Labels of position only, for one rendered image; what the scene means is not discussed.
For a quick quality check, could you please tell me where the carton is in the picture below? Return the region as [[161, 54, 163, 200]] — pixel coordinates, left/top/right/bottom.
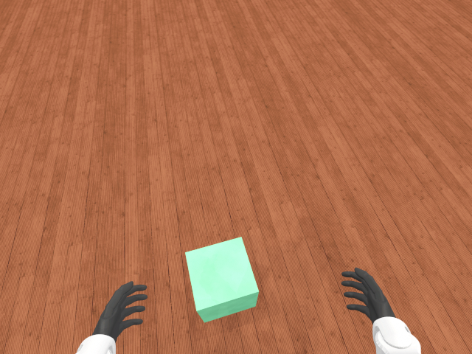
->
[[185, 237, 259, 323]]

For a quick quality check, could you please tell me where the left robot hand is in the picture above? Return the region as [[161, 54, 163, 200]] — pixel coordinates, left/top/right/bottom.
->
[[92, 281, 148, 343]]

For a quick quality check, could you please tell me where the robot left forearm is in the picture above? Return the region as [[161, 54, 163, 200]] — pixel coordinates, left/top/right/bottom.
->
[[75, 334, 116, 354]]

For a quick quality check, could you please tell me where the right robot hand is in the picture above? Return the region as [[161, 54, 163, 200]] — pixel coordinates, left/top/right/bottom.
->
[[341, 268, 396, 324]]

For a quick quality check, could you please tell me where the robot right forearm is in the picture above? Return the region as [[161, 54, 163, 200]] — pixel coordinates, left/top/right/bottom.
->
[[372, 316, 421, 354]]

